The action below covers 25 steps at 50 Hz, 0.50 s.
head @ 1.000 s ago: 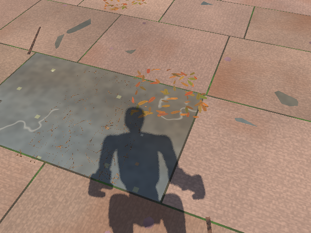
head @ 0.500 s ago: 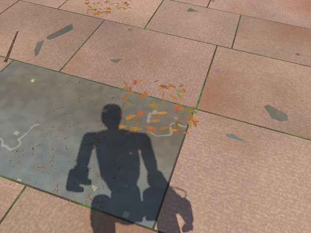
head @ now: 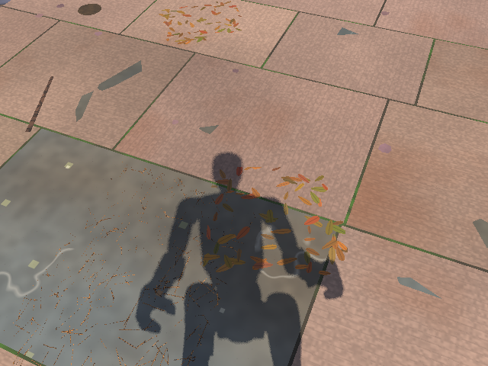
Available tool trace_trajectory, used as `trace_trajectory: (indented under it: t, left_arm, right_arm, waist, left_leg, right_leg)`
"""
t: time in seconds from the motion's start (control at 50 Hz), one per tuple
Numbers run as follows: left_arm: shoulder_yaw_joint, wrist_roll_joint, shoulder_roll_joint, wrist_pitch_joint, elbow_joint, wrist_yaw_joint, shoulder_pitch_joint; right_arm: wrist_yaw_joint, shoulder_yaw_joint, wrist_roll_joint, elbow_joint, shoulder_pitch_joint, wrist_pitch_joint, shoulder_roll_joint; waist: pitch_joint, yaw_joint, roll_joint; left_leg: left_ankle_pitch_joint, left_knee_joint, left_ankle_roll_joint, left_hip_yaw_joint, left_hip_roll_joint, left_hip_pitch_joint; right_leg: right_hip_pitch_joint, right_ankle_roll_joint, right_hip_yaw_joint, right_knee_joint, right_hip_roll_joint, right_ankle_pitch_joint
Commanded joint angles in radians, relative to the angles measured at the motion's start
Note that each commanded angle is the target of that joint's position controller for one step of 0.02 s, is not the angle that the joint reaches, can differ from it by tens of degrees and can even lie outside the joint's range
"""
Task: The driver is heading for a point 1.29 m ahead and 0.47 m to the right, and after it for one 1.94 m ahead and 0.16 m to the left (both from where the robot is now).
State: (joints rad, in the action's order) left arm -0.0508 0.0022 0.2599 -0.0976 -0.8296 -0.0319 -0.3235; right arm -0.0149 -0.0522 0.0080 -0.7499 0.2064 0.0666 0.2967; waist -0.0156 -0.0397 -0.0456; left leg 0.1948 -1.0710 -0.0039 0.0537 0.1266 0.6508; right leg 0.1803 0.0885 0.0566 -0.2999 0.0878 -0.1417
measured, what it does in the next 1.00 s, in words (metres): walks ahead, turning right: left foot, then right foot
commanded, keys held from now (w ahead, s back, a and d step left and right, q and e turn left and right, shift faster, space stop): w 0.18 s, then no key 0.08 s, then e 0.74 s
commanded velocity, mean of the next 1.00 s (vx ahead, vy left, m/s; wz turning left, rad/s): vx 0.20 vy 0.00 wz -0.31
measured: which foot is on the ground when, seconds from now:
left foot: up 0.00-0.26, down 0.28-0.80, up 0.82-1.00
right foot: down 0.00-0.30, up 0.32-0.76, down 0.78-1.00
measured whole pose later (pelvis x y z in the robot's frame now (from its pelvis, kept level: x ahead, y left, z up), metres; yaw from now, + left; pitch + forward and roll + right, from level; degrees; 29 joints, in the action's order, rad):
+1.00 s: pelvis +0.28 +0.01 +0.00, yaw -21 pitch +3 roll +2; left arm -0.07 -0.01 0.30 0.02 -0.67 0.03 -0.20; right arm -0.04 -0.08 0.00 -0.80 0.06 -0.01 0.32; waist -0.05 -0.01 -0.03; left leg 0.39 -1.06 0.07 0.02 0.00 0.55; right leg 0.31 0.05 -0.05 -0.45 0.03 -0.19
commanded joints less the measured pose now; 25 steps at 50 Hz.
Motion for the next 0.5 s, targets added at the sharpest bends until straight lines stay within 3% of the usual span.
trace_trajectory:
  t: [0.02,0.1,0.18,0.24,0.26,0.28,0.3,0.32,0.34,0.36,0.38,0.4,0.44,0.5]
  left_arm:
    - [-0.028,-0.005,0.14,-0.018,0.06,0.013,0.055]
    - [-0.028,-0.018,0.169,-0.003,0.03,0.021,-0.017]
    - [-0.028,-0.022,0.18,0.02,-0.011,0.023,-0.089]
    - [-0.03,-0.016,0.191,0.044,-0.023,0.035,-0.074]
    - [-0.032,-0.016,0.201,0.049,-0.018,0.039,-0.046]
    - [-0.024,-0.016,0.184,0.05,-0.012,0.041,-0.042]
    - [-0.002,0.008,0.134,0.044,0.024,0.042,-0.034]
    - [0.035,0.008,0.012,0.033,-0.007,0.029,-0.239]
    - [0.003,-0.02,0.142,0.032,-0.043,0.029,-0.221]
    - [-0.015,-0.047,0.183,0.036,-0.001,0.034,-0.098]
    - [-0.014,-0.042,0.163,0.047,0.017,0.044,-0.035]
    - [-0.02,-0.029,0.156,0.065,0.018,0.052,-0.016]
    - [-0.023,-0.025,0.118,0.11,0.016,0.063,-0.066]
    - [-0.029,-0.016,0.096,0.14,0.051,0.074,-0.049]
  right_arm:
    - [0.0,-0.006,-0.009,0.055,0.004,0.004,0.041]
    - [0.018,0.009,-0.002,0.089,-0.141,0.022,0.016]
    - [0.044,0.012,0.009,0.135,-0.251,0.033,0.024]
    - [0.06,0.001,-0.005,0.138,-0.212,0.043,0.052]
    - [0.059,-0.01,-0.013,0.115,-0.13,0.047,0.075]
    - [0.052,-0.028,-0.024,0.079,-0.007,0.053,0.117]
    - [0.04,-0.043,-0.048,0.055,0.144,0.054,0.189]
    - [0.038,-0.045,-0.048,0.049,0.166,0.039,0.223]
    - [0.039,-0.036,-0.03,0.059,0.195,0.021,0.146]
    - [0.033,-0.024,-0.023,0.07,0.114,0.014,0.117]
    - [0.027,-0.015,-0.019,0.07,0.035,0.011,0.091]
    - [0.025,-0.007,-0.017,0.07,-0.02,0.01,0.062]
    - [0.025,-0.009,-0.038,0.062,-0.086,0.014,0.061]
    - [0.013,-0.02,-0.04,0.049,-0.123,0.012,0.09]
  waist:
    - [-0.023,0.039,0.078]
    - [-0.04,-0.022,0.075]
    - [-0.062,-0.059,0.083]
    - [-0.019,-0.014,0.12]
    - [0.037,0.036,0.133]
    - [0.123,0.095,0.115]
    - [0.285,0.143,0.015]
    - [0.453,0.073,-0.242]
    - [0.515,0.135,-0.117]
    - [0.353,0.126,-0.083]
    - [0.253,0.093,-0.029]
    - [0.175,0.063,-0.019]
    - [0.128,0.003,-0.071]
    - [0.1,-0.011,-0.078]
  left_leg:
    - [-0.157,0.137,0.021,0.016,0.036,0.049]
    - [-0.324,0.396,0.017,-0.031,-0.011,-0.005]
    - [-0.278,0.509,-0.004,-0.035,-0.038,0.029]
    - [-0.19,0.579,-0.045,-0.048,-0.086,-0.072]
    - [-0.209,0.609,-0.066,-0.071,-0.119,-0.194]
    - [-0.348,0.645,-0.096,-0.077,-0.119,-0.399]
    - [-0.748,0.554,-0.159,0.088,0.065,-0.726]
    - [-0.979,0.52,-0.352,0.424,0.35,-1.08]
    - [-0.824,0.566,-0.337,0.455,0.317,-1.033]
    - [-0.764,0.602,-0.29,0.308,0.271,-0.909]
    - [-0.707,0.643,-0.256,0.224,0.222,-0.771]
    - [-0.654,0.688,-0.24,0.157,0.191,-0.639]
    - [-0.568,0.774,-0.233,0.059,0.156,-0.429]
    - [-0.482,0.829,-0.254,-0.018,0.17,-0.369]
  right_leg:
    - [0.023,0.167,-0.207,0.196,-0.275,0.125]
    - [-0.023,0.125,-0.137,0.186,-0.251,0.145]
    - [-0.166,0.121,-0.156,0.128,-0.306,0.157]
    - [-0.244,0.075,-0.153,-0.011,-0.313,0.436]
    - [-0.244,0.05,-0.137,-0.107,-0.288,0.587]
    - [-0.19,0.013,-0.116,-0.264,-0.229,0.631]
    - [0.013,-0.035,-0.091,-0.537,-0.16,0.333]
    - [0.366,-0.104,-0.098,-0.9,-0.008,-0.519]
    - [0.395,-0.108,-0.241,-0.996,-0.032,-0.548]
    - [0.465,-0.111,-0.214,-1.006,-0.074,-0.495]
    - [0.47,-0.124,-0.177,-0.958,-0.117,-0.423]
    - [0.438,-0.137,-0.162,-0.912,-0.144,-0.374]
    - [0.288,-0.157,-0.125,-0.867,-0.154,-0.296]
    - [0.29,-0.169,-0.106,-0.791,-0.163,-0.233]
Next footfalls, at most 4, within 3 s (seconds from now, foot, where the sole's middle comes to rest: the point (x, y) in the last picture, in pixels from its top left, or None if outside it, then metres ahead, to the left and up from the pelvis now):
0.28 left None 0.35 0.15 -0.78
0.78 right None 0.30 -0.09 -0.78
1.24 left None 0.40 0.11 -0.78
1.70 right None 0.46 -0.30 -0.78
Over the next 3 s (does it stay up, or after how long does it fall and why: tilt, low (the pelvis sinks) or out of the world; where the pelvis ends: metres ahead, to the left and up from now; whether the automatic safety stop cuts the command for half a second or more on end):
stays up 1.02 -0.53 0.00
